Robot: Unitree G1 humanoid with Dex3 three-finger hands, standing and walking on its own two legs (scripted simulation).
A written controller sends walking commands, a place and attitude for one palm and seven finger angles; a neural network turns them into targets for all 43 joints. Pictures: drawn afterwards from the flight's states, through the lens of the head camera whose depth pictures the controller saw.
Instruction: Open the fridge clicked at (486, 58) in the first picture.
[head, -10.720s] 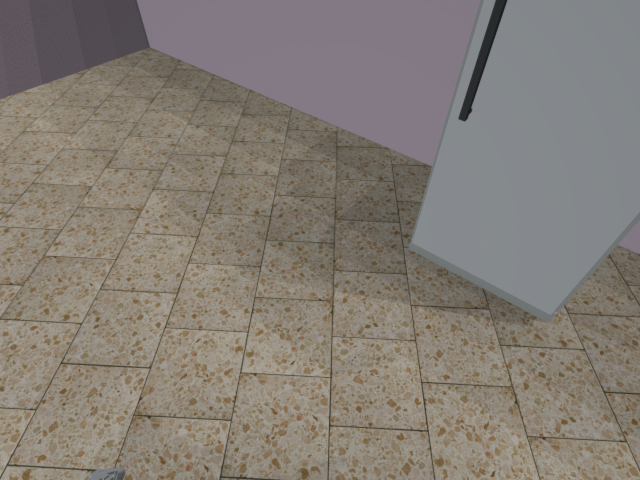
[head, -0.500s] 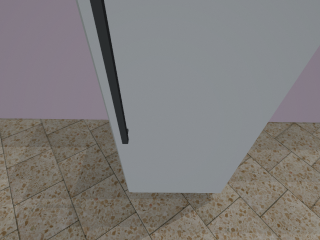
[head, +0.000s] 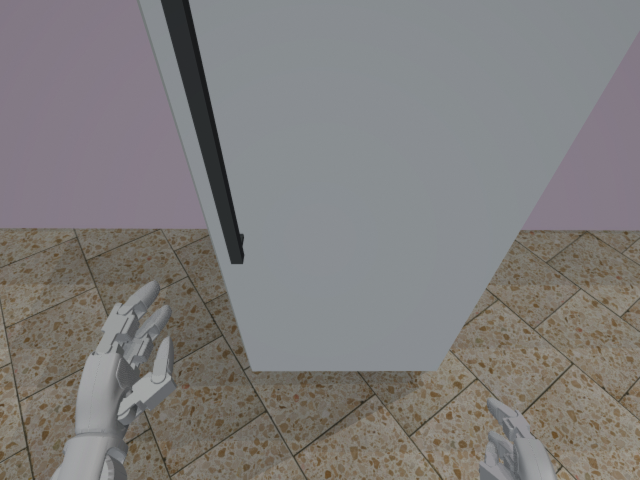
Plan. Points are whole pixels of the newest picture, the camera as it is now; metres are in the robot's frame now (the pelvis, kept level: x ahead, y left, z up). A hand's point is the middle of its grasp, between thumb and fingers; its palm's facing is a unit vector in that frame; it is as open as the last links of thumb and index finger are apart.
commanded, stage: raise the hand to about handle height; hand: left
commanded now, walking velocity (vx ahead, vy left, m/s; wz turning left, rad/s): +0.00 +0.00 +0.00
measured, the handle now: (211, 131) +0.49 +0.16 +0.19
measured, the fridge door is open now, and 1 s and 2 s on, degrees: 0 0 0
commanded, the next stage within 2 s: move the hooked fingers beside the handle in 1.84 s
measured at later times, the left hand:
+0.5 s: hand (125, 389) +0.21 +0.22 +0.05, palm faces +0.05 -1.00 -0.05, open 10.7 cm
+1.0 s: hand (58, 339) +0.24 +0.28 +0.11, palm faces +0.08 -0.99 -0.06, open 13.5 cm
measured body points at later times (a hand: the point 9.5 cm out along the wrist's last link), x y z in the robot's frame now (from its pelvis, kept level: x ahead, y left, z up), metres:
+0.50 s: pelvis -0.01 +0.00 -0.01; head +0.03 -0.01 +0.44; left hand +0.21 +0.28 +0.05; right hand +0.15 -0.23 -0.10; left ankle +0.03 +0.12 -0.70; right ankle -0.01 -0.10 -0.70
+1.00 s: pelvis +0.00 +0.03 +0.01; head +0.00 +0.03 +0.46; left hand +0.23 +0.33 +0.12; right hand +0.19 -0.20 -0.04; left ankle +0.03 +0.12 -0.70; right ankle -0.01 -0.10 -0.70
